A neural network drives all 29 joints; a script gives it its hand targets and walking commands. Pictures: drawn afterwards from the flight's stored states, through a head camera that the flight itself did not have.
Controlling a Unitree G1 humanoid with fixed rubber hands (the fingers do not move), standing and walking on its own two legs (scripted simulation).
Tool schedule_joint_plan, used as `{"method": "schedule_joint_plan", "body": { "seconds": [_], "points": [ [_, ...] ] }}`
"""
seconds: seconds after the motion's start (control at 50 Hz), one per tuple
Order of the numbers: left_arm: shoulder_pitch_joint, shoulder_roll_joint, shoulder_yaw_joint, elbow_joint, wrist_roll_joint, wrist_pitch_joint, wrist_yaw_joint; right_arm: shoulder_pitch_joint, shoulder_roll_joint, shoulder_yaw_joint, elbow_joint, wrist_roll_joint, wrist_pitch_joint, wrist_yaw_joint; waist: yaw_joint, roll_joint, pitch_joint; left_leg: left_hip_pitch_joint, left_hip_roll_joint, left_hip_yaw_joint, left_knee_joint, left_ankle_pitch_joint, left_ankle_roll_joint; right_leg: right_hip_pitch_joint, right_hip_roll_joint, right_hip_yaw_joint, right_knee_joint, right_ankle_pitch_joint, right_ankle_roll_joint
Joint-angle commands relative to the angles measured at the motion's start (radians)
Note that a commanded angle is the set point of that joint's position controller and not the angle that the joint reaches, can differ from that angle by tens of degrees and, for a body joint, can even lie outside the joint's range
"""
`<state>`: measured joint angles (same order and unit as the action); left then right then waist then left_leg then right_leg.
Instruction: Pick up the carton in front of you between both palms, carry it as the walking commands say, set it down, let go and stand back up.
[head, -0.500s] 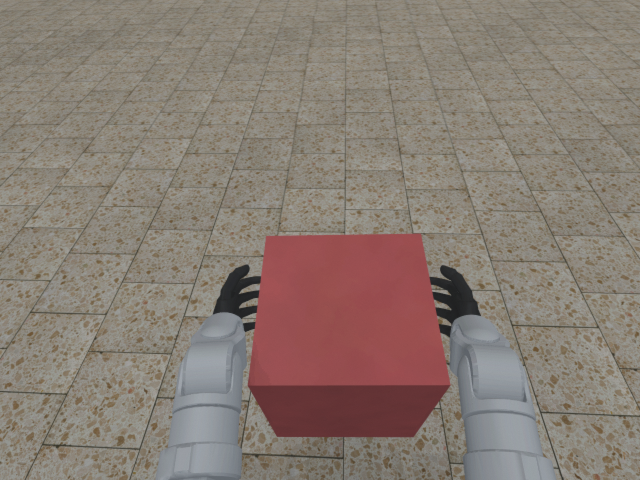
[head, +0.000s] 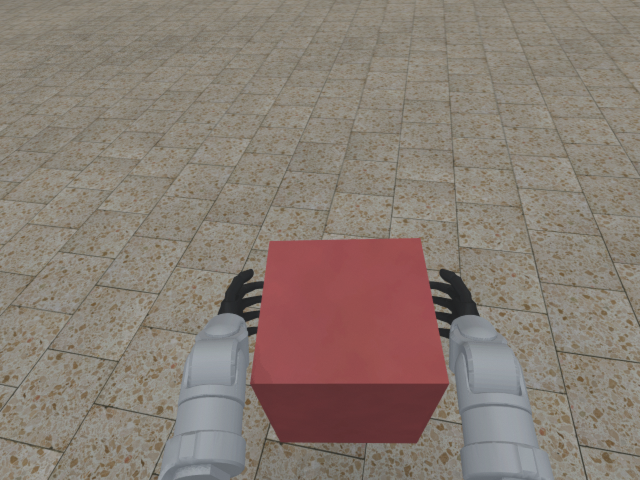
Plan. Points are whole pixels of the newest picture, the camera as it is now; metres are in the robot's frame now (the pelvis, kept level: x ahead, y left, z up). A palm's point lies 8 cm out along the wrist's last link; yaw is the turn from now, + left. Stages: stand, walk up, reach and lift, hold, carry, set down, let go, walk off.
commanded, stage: hold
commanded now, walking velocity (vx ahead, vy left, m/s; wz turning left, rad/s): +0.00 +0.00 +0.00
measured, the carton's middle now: (346, 346) +0.30 +0.00 -0.04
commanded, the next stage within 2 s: set down in 0.08 s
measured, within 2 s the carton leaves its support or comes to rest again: neither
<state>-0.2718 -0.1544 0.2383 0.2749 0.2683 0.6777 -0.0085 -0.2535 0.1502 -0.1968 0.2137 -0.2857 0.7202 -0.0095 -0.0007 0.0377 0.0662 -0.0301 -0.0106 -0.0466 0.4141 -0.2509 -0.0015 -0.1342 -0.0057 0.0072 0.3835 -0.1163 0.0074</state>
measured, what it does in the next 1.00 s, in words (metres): lowers itself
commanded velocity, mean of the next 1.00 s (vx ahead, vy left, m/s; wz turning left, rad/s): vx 0.00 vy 0.00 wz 0.00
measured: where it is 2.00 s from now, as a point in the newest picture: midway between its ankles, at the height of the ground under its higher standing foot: outside the picture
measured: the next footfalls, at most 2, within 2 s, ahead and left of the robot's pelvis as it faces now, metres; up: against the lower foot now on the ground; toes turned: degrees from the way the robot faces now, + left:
none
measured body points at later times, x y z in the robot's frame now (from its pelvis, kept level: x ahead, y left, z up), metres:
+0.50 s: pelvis -0.01 -0.01 -0.02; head +0.06 -0.03 +0.42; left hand +0.35 +0.15 -0.03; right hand +0.35 -0.15 -0.04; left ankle +0.00 +0.12 -0.74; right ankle +0.07 -0.12 -0.74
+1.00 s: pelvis -0.03 +0.00 -0.14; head +0.19 -0.01 +0.25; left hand +0.40 +0.15 -0.22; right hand +0.40 -0.16 -0.23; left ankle +0.00 +0.12 -0.74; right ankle +0.07 -0.12 -0.74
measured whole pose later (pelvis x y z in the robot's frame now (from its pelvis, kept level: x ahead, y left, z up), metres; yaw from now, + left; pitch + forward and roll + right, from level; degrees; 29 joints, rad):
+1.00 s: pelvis -0.03 +0.00 -0.14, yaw +3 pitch +39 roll +2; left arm -0.73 -0.13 0.45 0.60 0.21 0.23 0.06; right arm -0.72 0.08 -0.44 0.58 -0.26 0.24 0.01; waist -0.02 0.04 -0.19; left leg -1.46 -0.11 -0.08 1.27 -0.49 -0.02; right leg -1.55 0.05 0.10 1.21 -0.34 0.04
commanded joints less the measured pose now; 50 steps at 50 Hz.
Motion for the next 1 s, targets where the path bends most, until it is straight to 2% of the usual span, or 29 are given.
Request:
{"method": "schedule_joint_plan", "body": {
  "seconds": [0.0, 0.08, 0.14, 0.22, 0.28, 0.34, 0.42, 0.48, 0.58, 0.66, 0.7, 0.76, 0.86, 0.92, 0.98],
  "points": [
    [-0.489, -0.908, -0.511, -0.026, -0.225, -0.037, -0.239, -0.476, 0.929, 0.533, -0.033, 0.246, -0.041, 0.239, 0.003, -0.027, -0.229, -0.271, -0.055, -0.047, -0.142, -0.018, 0.041, 0.316, 0.094, 0.058, -0.005, -0.004, -0.004],
    [-0.516, -0.920, -0.496, -0.003, -0.220, -0.038, -0.248, -0.508, 0.946, 0.528, -0.011, 0.250, -0.038, 0.251, 0.006, -0.038, -0.236, -0.280, -0.060, -0.041, -0.136, -0.044, 0.045, 0.319, 0.085, 0.070, -0.017, -0.046, 0.001],
    [-0.578, -0.905, -0.452, 0.046, -0.197, -0.048, -0.261, -0.566, 0.966, 0.493, 0.044, 0.240, -0.042, 0.254, 0.013, -0.047, -0.221, -0.302, -0.064, -0.032, -0.117, -0.089, 0.051, 0.304, 0.076, 0.083, -0.024, -0.125, 0.002],
    [-0.693, -0.881, -0.345, 0.180, -0.134, -0.088, -0.281, -0.668, 0.970, 0.381, 0.188, 0.188, -0.072, 0.257, 0.011, -0.051, -0.189, -0.337, -0.070, -0.019, -0.069, -0.154, 0.053, 0.251, 0.063, 0.098, -0.019, -0.243, 0.002],
    [-0.757, -0.839, -0.223, 0.295, -0.055, -0.134, -0.271, -0.721, 0.915, 0.250, 0.293, 0.119, -0.111, 0.240, 0.004, -0.054, -0.150, -0.383, -0.072, -0.020, -0.010, -0.177, 0.054, 0.184, 0.059, 0.106, 0.009, -0.285, 0.002],
    [-0.760, -0.769, -0.098, 0.372, 0.023, -0.177, -0.236, -0.730, 0.819, 0.119, 0.359, 0.042, -0.161, 0.209, 0.001, -0.041, -0.128, -0.458, -0.076, -0.023, 0.041, -0.165, 0.052, 0.109, 0.068, 0.092, 0.067, -0.247, -0.002],
    [-0.700, -0.673, -0.008, 0.404, 0.087, -0.267, -0.200, -0.684, 0.689, 0.019, 0.389, -0.035, -0.267, 0.177, -0.008, -0.039, -0.183, -0.563, -0.098, -0.009, 0.113, -0.071, 0.036, -0.012, 0.085, 0.063, 0.167, -0.060, -0.003],
    [-0.691, -0.665, -0.042, 0.391, 0.063, -0.369, -0.189, -0.674, 0.666, 0.041, 0.392, -0.038, -0.378, 0.167, -0.014, -0.032, -0.295, -0.642, -0.117, 0.003, 0.183, 0.009, 0.018, -0.091, 0.096, 0.053, 0.252, 0.088, -0.003],
    [-0.746, -0.772, -0.221, 0.374, -0.037, -0.537, -0.169, -0.744, 0.753, 0.219, 0.378, 0.040, -0.554, 0.169, -0.016, -0.032, -0.638, -0.802, -0.134, 0.002, 0.344, 0.150, -0.014, -0.161, 0.111, 0.050, 0.443, 0.283, -0.005],
    [-0.810, -0.836, -0.395, 0.305, -0.123, -0.590, -0.148, -0.812, 0.818, 0.386, 0.314, 0.117, -0.609, 0.176, -0.020, -0.040, -1.005, -0.905, -0.143, -0.001, 0.469, 0.275, -0.041, -0.180, 0.114, 0.048, 0.601, 0.454, 0.000],
    [-0.822, -0.850, -0.454, 0.264, -0.153, -0.590, -0.135, -0.826, 0.820, 0.434, 0.281, 0.147, -0.609, 0.178, -0.024, -0.040, -1.136, -0.934, -0.148, 0.002, 0.521, 0.320, -0.050, -0.238, 0.120, 0.038, 0.659, 0.477, 0.007],
    [-0.838, -0.874, -0.481, 0.250, -0.170, -0.559, -0.129, -0.837, 0.815, 0.447, 0.277, 0.156, -0.582, 0.189, -0.032, -0.032, -1.164, -0.966, -0.155, 0.009, 0.572, 0.273, -0.061, -0.408, 0.135, 0.012, 0.695, 0.355, 0.015],
    [-0.905, -0.892, -0.414, 0.323, -0.153, -0.486, -0.147, -0.895, 0.806, 0.366, 0.365, 0.127, -0.515, 0.221, -0.038, -0.014, -1.016, -1.104, -0.154, 0.018, 0.627, 0.028, -0.055, -0.694, 0.142, -0.014, 0.732, 0.056, 0.010],
    [-0.953, -0.882, -0.355, 0.372, -0.139, -0.458, -0.156, -0.936, 0.803, 0.307, 0.415, 0.106, -0.486, 0.228, -0.041, -0.020, -0.985, -1.194, -0.155, 0.024, 0.673, -0.032, -0.047, -0.789, 0.141, -0.019, 0.770, -0.011, 0.008],
    [-0.996, -0.865, -0.316, 0.404, -0.131, -0.452, -0.158, -0.975, 0.800, 0.270, 0.449, 0.097, -0.477, 0.224, -0.040, -0.029, -1.007, -1.274, -0.161, 0.034, 0.730, -0.041, -0.044, -0.849, 0.142, -0.019, 0.821, -0.014, 0.010]
  ]
}}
